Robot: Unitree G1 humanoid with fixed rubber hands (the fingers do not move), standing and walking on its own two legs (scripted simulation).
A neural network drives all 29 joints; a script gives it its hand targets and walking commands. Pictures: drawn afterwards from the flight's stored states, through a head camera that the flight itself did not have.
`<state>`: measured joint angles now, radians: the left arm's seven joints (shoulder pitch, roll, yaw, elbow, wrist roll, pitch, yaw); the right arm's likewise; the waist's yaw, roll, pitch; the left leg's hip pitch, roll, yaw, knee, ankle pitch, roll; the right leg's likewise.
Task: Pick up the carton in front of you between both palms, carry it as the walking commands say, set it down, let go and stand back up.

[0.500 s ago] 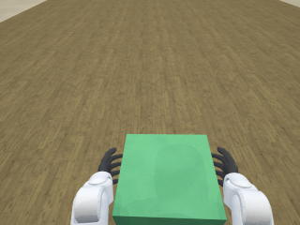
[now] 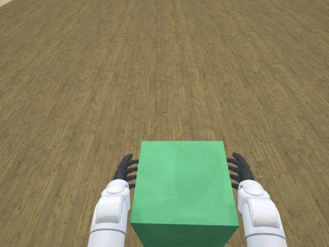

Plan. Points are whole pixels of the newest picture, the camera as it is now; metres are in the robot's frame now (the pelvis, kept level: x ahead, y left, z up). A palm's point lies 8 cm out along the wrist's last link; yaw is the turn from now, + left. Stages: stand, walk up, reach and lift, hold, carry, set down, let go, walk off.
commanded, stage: carry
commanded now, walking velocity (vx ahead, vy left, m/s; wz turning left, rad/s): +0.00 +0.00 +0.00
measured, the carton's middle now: (181, 198) +0.29 +0.00 -0.06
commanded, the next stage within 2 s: hold in 0.64 s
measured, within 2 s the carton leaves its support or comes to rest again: neither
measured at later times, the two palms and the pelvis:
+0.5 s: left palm (119, 182) +0.28 +0.15 +0.03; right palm (245, 181) +0.29 -0.15 +0.04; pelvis +0.00 +0.00 +0.00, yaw +0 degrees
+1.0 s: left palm (107, 198) +0.24 +0.17 +0.04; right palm (238, 189) +0.26 -0.13 +0.04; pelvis -0.02 +0.00 +0.01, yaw +3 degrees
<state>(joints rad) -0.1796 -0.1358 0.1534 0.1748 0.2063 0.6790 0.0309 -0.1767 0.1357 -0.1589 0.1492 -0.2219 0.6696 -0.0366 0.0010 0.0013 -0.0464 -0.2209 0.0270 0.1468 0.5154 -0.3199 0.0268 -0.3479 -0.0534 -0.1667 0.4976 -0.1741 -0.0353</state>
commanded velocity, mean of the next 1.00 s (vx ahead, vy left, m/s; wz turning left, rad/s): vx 0.00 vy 0.00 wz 0.00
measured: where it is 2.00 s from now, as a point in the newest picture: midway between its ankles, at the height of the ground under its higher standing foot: outside the picture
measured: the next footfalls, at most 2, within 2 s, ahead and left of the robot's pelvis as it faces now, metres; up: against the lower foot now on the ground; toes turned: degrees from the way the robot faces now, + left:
none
